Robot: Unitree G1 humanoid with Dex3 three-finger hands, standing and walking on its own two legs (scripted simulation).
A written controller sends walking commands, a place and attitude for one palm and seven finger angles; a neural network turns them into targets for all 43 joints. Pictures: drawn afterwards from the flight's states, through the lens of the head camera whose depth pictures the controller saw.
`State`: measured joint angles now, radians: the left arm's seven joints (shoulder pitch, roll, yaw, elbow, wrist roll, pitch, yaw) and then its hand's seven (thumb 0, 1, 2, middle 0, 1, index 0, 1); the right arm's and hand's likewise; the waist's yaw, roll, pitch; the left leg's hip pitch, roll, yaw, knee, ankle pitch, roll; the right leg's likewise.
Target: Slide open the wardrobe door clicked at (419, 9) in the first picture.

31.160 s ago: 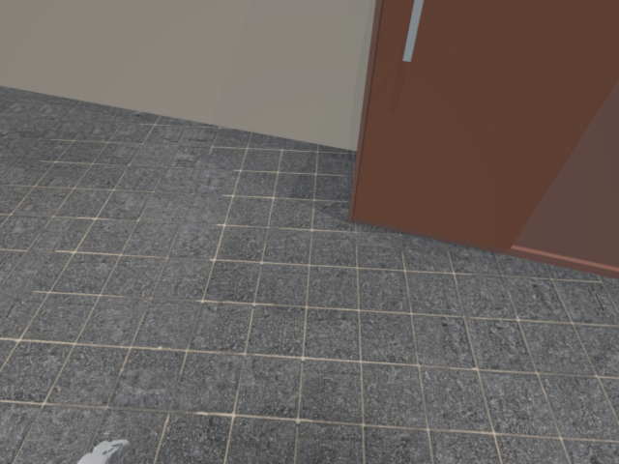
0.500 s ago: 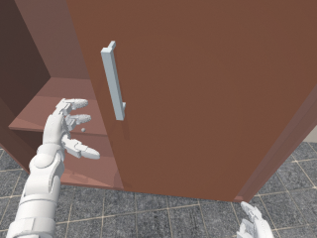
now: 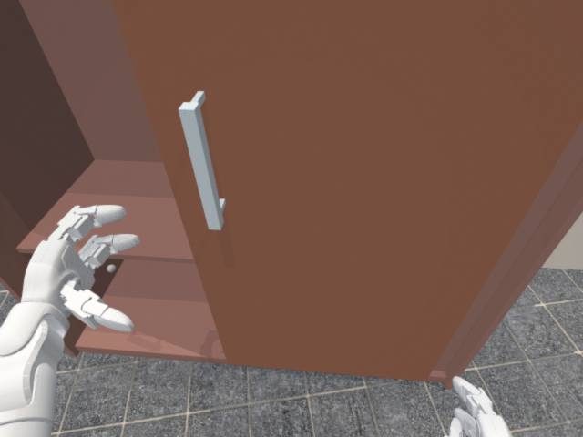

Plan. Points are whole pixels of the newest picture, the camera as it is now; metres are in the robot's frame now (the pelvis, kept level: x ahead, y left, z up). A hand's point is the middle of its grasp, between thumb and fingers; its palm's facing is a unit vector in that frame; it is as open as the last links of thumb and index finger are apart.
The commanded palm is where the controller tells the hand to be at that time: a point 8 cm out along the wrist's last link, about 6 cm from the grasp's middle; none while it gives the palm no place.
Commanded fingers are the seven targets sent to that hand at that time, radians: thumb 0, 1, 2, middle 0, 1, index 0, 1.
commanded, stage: draw the hand back to the body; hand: left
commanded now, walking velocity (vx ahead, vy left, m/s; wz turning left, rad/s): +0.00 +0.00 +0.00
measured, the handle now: (208, 165) +0.49 +0.20 +0.14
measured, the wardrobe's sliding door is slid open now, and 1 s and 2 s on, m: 0.57 0.57 0.57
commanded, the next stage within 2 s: step back with the hand held close in 1.24 s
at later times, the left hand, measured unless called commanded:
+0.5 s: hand (69, 298) +0.22 +0.28 +0.15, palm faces +0.44 -0.85 -0.28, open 12.4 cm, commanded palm +0.18 +0.31 +0.17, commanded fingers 0.00 0.28 0.60 -0.22 -0.66 -0.22 -0.66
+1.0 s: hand (32, 302) +0.19 +0.29 +0.18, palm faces +0.49 -0.80 -0.36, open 7.8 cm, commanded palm +0.15 +0.32 +0.18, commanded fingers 0.00 0.90 0.90 -0.20 -0.30 -0.20 -0.30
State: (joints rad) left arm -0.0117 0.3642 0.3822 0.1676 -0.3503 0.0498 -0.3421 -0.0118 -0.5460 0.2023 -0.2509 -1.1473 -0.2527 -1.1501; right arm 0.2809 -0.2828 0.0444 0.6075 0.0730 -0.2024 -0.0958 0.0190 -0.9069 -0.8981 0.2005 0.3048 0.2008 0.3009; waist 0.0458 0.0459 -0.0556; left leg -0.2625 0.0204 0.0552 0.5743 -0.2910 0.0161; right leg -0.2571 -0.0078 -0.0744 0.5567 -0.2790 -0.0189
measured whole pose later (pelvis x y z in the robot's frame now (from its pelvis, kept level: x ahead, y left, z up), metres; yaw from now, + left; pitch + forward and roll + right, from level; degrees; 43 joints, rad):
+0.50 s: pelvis +0.00 +0.01 +0.01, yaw +1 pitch -5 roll -1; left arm 0.29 0.32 0.28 -0.22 -0.09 -0.05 0.08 -0.01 -0.06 0.44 -0.24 -0.86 -0.24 -0.86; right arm 0.22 -0.24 0.05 0.67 0.00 -0.18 -0.09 0.02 -0.91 -0.90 0.20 0.31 0.20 0.30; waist 0.09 0.04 0.02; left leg -0.13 0.00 0.05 0.45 -0.24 0.03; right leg -0.12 -0.02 -0.08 0.42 -0.22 0.00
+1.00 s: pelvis +0.01 +0.02 +0.01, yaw +0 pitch -6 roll -1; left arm 0.45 0.34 0.34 -0.41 -0.08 -0.06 0.09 0.01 0.79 0.85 -0.21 -0.36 -0.21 -0.36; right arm 0.20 -0.23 0.02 0.65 -0.01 -0.13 -0.06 0.02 -0.91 -0.90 0.20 0.30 0.20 0.30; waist 0.10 0.06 0.01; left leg -0.08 -0.01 0.06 0.42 -0.24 0.04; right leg -0.06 -0.03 -0.07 0.38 -0.22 0.01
